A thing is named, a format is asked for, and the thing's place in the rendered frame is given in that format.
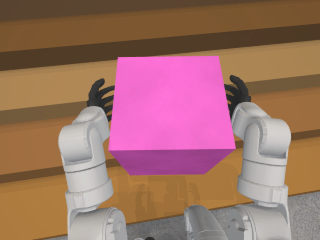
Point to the robot right upper arm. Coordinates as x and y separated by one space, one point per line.
256 222

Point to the right robot forearm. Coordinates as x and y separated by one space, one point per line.
266 143

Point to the robot left hand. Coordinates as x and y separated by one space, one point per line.
95 97

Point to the robot right shin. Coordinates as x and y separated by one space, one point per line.
190 236

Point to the left robot forearm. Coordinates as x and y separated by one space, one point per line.
83 159

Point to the robot right thigh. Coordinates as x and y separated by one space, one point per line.
199 220

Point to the robot left upper arm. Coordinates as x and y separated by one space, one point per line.
100 224

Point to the carton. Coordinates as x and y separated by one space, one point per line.
170 115

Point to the robot right hand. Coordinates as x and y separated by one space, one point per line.
240 95

